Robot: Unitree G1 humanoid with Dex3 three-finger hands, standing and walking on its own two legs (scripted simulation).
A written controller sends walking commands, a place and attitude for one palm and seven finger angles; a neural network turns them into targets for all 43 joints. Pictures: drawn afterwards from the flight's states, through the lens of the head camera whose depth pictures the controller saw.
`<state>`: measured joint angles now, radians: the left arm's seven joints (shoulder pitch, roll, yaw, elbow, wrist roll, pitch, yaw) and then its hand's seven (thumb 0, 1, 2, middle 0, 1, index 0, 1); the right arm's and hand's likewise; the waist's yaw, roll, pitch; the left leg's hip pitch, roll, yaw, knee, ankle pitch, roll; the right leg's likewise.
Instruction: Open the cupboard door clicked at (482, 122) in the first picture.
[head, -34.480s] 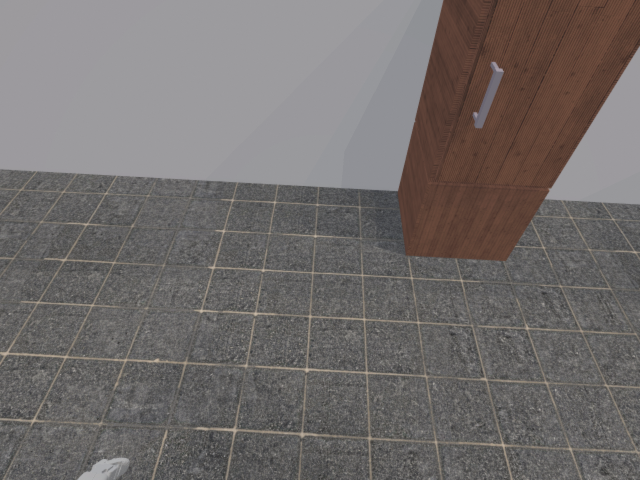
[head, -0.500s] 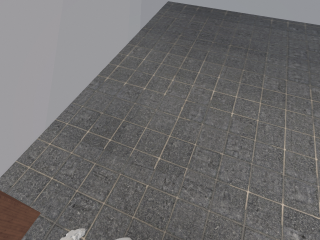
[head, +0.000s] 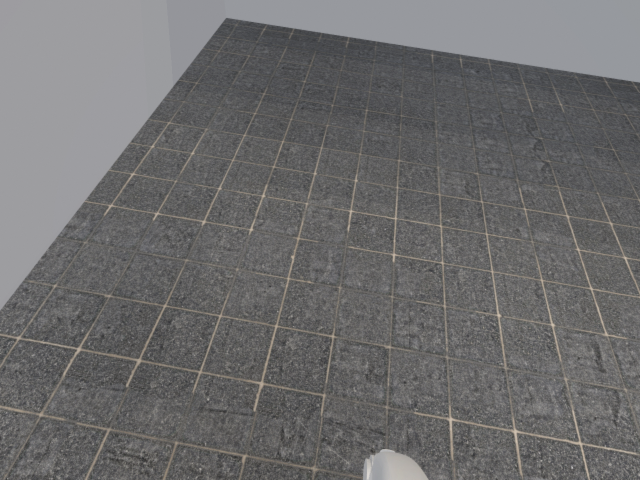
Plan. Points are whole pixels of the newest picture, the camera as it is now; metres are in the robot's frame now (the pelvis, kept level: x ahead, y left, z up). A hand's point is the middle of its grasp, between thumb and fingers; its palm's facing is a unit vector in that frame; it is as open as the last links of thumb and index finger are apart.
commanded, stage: walk to a spot facing it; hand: left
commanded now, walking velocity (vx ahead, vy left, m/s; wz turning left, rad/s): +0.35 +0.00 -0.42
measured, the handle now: out of the picture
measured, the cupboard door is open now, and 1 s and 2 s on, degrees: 43 43 43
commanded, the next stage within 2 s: turn to face it in 0.56 s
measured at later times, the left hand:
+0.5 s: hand (264, 367) +0.31 +0.11 -0.18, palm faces -0.13 -0.97 -0.21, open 7.2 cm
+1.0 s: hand (293, 269) +0.51 +0.08 -0.18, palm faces -0.01 -0.98 -0.21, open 7.3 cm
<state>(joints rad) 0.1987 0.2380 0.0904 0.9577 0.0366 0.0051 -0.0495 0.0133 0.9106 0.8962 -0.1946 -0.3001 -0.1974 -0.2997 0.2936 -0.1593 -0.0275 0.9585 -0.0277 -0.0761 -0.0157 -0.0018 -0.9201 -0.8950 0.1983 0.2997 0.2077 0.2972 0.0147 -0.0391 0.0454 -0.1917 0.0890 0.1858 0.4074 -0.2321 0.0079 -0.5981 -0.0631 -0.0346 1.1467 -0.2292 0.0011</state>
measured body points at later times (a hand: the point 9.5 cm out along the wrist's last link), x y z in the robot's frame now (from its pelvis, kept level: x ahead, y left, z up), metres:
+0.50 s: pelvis +0.23 -0.08 +0.00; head +0.27 -0.08 +0.44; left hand +0.31 +0.16 -0.16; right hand +0.24 -0.32 -0.15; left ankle +0.32 +0.07 -0.70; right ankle +0.18 -0.14 -0.75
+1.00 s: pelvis +0.41 -0.10 -0.02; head +0.44 -0.11 +0.43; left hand +0.51 +0.13 -0.16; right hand +0.41 -0.35 -0.17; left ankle +0.45 +0.02 -0.75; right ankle +0.43 -0.23 -0.75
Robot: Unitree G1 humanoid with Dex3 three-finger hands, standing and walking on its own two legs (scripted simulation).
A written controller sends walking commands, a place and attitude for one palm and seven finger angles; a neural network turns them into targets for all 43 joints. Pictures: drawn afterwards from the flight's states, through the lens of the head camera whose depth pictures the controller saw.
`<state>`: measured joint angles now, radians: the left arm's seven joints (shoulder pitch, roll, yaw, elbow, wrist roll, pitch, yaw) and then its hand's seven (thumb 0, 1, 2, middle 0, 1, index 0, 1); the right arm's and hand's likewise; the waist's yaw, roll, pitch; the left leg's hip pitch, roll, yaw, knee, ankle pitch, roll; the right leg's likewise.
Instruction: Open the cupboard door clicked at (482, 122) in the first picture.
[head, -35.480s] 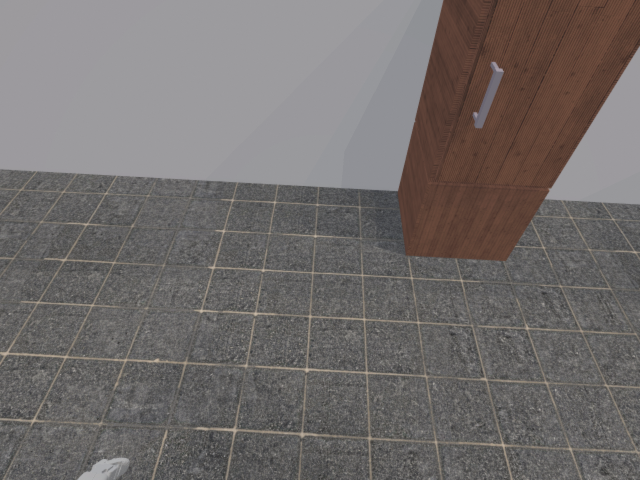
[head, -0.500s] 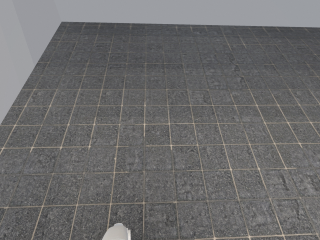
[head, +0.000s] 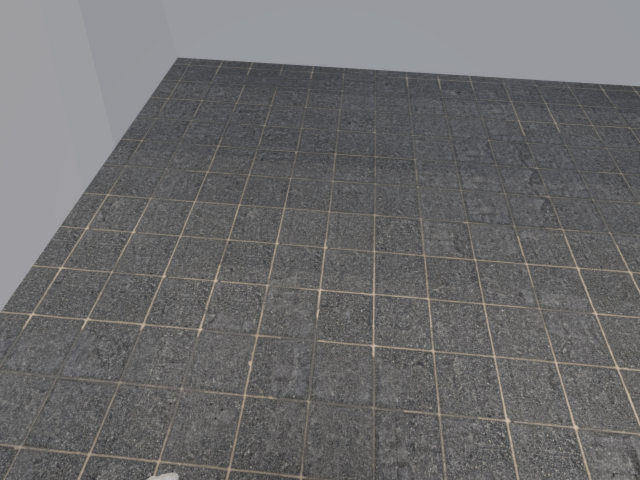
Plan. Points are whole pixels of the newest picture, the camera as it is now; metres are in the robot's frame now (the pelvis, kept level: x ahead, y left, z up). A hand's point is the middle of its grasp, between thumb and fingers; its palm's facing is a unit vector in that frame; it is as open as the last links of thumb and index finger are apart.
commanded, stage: turn to face it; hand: left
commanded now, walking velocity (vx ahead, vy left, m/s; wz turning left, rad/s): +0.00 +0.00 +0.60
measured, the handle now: out of the picture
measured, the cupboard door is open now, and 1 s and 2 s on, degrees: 43 43 43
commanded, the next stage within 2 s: none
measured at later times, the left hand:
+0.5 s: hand out of the picture +0.06 +0.22 -0.17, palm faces +0.35 -0.90 -0.26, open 7.4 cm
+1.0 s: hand out of the picture +0.01 +0.14 -0.18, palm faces +0.62 -0.76 -0.20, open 7.4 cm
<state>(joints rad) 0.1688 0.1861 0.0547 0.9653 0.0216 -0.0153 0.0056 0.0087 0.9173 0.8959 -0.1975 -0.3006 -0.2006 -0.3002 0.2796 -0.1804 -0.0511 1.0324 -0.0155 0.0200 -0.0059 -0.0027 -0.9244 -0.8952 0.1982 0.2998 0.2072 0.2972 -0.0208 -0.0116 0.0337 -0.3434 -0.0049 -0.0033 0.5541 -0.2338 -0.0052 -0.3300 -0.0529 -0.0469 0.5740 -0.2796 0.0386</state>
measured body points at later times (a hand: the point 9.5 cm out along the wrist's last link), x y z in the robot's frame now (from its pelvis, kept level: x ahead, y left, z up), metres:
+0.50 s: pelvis +0.06 -0.02 +0.00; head +0.09 +0.01 +0.44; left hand +0.04 +0.27 -0.15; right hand +0.25 -0.23 -0.13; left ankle +0.07 +0.11 -0.73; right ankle +0.08 -0.16 -0.67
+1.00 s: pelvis +0.09 -0.04 -0.01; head +0.12 +0.02 +0.44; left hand -0.03 +0.18 -0.17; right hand +0.34 -0.17 -0.13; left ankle +0.04 +0.05 -0.73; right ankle +0.13 -0.16 -0.71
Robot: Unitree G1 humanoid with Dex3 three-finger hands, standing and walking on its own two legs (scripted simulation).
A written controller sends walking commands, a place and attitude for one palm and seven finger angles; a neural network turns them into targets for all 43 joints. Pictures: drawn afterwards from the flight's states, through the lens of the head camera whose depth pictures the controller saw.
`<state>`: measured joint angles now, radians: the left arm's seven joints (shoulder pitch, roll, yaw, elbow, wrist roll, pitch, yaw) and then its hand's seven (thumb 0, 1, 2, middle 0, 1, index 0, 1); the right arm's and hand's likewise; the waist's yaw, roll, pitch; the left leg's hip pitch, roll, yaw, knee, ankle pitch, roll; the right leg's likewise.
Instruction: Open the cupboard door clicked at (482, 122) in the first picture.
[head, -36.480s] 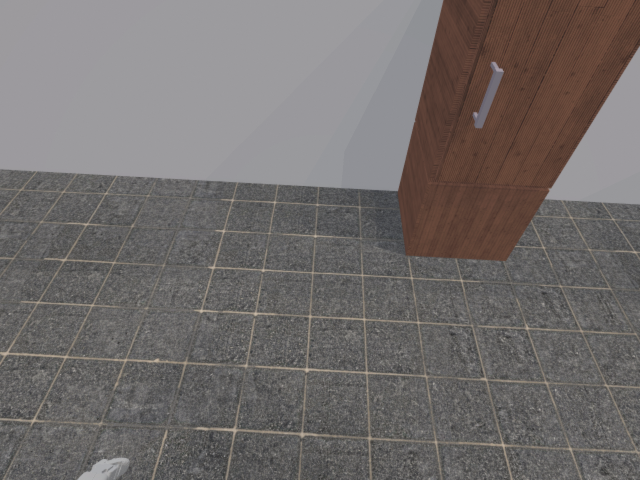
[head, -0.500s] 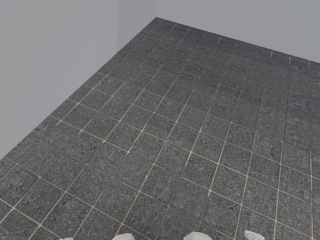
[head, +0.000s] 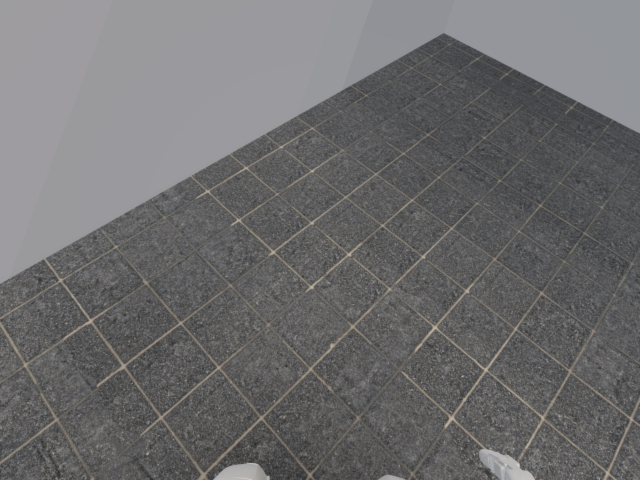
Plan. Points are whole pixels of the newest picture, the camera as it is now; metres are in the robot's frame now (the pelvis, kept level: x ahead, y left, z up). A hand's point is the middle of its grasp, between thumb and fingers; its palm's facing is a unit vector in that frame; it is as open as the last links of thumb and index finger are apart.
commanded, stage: turn to face it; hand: left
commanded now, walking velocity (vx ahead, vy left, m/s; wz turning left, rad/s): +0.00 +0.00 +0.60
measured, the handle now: out of the picture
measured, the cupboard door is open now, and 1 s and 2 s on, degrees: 43 43 43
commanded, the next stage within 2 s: none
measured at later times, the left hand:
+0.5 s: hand out of the picture +0.05 +0.17 -0.14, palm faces +0.24 -0.93 -0.28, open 7.4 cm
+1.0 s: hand out of the picture -0.02 +0.19 -0.14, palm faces +0.54 -0.80 -0.27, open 7.4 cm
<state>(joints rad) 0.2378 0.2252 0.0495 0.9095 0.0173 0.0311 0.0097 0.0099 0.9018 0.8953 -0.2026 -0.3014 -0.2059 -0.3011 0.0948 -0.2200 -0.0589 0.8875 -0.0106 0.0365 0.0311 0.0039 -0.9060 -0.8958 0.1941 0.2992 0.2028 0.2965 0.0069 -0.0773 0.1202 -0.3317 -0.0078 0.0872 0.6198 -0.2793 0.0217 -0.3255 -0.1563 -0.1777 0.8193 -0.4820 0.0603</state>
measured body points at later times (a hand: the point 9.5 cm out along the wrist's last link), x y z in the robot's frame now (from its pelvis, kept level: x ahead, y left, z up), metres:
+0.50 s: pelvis +0.01 -0.05 +0.02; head +0.06 -0.05 +0.46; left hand +0.04 +0.22 -0.12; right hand +0.14 -0.29 -0.13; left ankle -0.03 +0.07 -0.65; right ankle +0.02 -0.17 -0.72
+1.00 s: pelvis +0.02 -0.05 +0.02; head +0.05 -0.01 +0.46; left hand -0.04 +0.24 -0.12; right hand +0.23 -0.22 -0.12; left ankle +0.00 +0.07 -0.72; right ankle +0.10 -0.19 -0.68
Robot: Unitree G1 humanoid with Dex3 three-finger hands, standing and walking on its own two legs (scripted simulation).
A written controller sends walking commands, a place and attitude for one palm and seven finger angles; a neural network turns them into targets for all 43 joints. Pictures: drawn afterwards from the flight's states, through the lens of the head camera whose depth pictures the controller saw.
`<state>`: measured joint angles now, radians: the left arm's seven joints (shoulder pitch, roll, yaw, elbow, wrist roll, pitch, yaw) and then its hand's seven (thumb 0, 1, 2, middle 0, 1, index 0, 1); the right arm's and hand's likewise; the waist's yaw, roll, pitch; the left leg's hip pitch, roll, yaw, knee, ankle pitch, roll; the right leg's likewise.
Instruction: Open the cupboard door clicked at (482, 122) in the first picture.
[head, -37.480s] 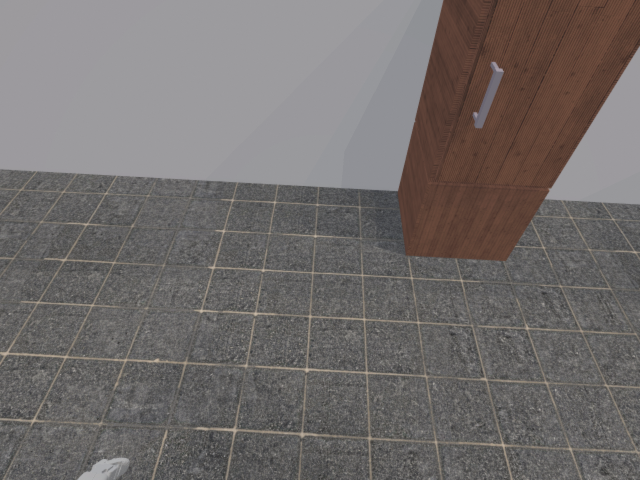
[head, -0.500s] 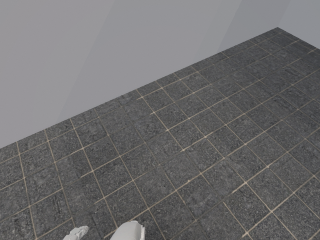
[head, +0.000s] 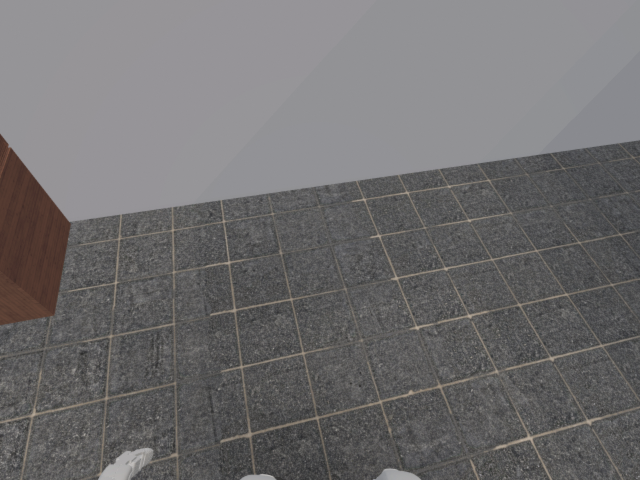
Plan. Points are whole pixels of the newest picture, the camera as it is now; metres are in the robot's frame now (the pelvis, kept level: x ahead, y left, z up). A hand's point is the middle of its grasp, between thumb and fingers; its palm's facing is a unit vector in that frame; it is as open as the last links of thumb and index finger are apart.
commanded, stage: turn to face it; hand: left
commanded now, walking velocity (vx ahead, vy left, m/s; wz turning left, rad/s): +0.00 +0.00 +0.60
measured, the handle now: out of the picture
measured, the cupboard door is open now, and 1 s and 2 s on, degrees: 43 43 43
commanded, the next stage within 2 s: take the last steps up to it in 1.52 s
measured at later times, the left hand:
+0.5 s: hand out of the picture -0.01 +0.19 -0.19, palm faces +0.34 -0.91 -0.22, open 7.4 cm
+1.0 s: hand out of the picture -0.01 +0.15 -0.16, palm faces +0.58 -0.78 -0.26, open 7.4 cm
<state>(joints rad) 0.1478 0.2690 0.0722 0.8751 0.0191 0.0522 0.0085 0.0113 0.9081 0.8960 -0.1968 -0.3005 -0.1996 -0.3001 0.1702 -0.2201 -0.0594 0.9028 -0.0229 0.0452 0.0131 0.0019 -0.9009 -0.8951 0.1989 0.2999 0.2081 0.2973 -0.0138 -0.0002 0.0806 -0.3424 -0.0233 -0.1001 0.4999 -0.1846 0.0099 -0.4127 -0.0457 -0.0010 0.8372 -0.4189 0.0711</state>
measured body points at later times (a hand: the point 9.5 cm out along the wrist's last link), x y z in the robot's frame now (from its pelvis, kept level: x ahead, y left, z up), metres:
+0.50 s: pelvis +0.01 -0.02 -0.02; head +0.06 +0.03 +0.43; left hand -0.03 +0.24 -0.18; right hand +0.21 -0.23 -0.14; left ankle +0.00 +0.09 -0.74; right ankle +0.00 -0.15 -0.70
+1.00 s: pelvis +0.05 -0.05 +0.00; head +0.09 -0.03 +0.45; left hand -0.04 +0.19 -0.14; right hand +0.27 -0.22 -0.15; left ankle -0.03 +0.05 -0.68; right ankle +0.09 -0.16 -0.74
